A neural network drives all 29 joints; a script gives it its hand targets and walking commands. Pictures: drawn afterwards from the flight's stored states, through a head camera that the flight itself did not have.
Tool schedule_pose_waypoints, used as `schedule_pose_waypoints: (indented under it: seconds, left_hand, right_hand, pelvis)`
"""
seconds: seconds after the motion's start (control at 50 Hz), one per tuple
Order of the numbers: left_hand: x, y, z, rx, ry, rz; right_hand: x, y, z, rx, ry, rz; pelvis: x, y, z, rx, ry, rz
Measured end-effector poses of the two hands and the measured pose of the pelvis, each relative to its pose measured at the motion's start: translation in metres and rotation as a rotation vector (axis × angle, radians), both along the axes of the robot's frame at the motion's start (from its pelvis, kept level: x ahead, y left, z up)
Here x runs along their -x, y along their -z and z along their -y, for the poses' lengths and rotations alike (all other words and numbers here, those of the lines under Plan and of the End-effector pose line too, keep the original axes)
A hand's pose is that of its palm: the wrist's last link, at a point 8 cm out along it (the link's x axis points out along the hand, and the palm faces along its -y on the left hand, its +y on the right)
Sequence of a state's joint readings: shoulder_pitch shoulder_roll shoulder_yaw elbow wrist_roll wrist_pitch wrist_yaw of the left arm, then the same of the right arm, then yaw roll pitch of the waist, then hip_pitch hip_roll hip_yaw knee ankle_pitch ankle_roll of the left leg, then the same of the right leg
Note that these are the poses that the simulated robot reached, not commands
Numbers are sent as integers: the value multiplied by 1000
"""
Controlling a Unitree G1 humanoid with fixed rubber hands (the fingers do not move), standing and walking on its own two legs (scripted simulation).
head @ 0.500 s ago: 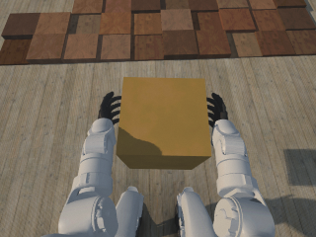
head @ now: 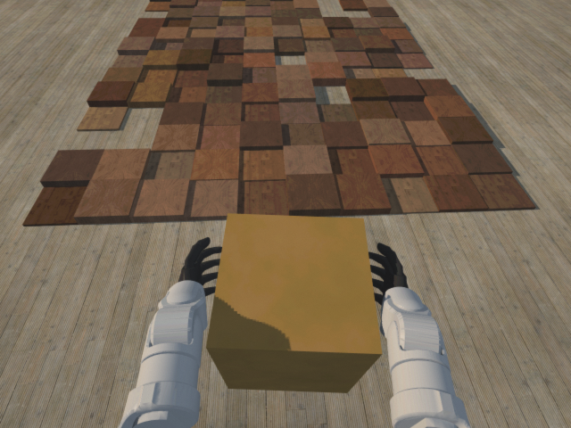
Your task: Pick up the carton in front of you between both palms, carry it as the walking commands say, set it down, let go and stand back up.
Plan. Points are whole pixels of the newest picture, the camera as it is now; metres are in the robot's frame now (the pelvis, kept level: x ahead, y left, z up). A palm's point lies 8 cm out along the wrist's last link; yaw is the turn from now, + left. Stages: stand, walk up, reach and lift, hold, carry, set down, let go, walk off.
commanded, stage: reach and lift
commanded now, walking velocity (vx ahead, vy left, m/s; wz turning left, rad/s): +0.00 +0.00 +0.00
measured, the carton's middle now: (291, 309) +0.31 +0.00 -0.06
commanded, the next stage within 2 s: hold in 1.08 s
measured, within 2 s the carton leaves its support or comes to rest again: neither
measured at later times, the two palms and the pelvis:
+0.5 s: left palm (188, 284) +0.29 +0.15 +0.04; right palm (401, 289) +0.29 -0.15 +0.04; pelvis -0.01 +0.00 +0.01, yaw +0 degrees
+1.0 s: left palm (186, 278) +0.30 +0.15 +0.05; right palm (401, 284) +0.29 -0.15 +0.05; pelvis +0.01 +0.00 +0.02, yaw +0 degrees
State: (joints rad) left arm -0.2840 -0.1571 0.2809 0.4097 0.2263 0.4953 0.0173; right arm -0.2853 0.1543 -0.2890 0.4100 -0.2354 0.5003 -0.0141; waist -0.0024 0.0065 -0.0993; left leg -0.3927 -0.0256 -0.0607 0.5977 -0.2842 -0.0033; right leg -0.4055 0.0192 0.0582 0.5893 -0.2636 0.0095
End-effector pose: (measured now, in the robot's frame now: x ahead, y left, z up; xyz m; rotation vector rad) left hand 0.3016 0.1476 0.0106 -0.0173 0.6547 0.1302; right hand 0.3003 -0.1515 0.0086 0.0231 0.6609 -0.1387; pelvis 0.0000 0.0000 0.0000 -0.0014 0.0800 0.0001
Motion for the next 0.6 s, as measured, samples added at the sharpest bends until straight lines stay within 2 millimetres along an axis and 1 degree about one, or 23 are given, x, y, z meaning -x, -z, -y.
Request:
schedule_pose_waypoints:
  seconds: [0.08, 0.14, 0.26, 0.38, 0.6]
  left_hand:
    - [5, -18, 0, -9, 14, 8]
    - [9, -25, 1, -14, 19, -2]
    - [14, -24, 1, -11, 15, -28]
    - [14, -26, 2, -7, 8, -15]
    - [8, -32, 2, -20, 14, -9]
  right_hand:
    - [6, -19, 0, 14, -6, 8]
    - [10, -26, 1, 19, -11, -2]
    - [15, -24, 2, 14, -10, -28]
    - [13, -26, 2, 11, -13, -14]
    - [6, -33, 2, 23, -24, -8]
  pelvis:
    - [0, -7, 0, -1, -1, 69]
    - [2, -9, 0, -1, 0, 110]
    - [11, -9, 1, -1, 1, 151]
    - [16, -9, 3, -2, 0, 161]
    - [7, -13, 5, -2, -4, 166]
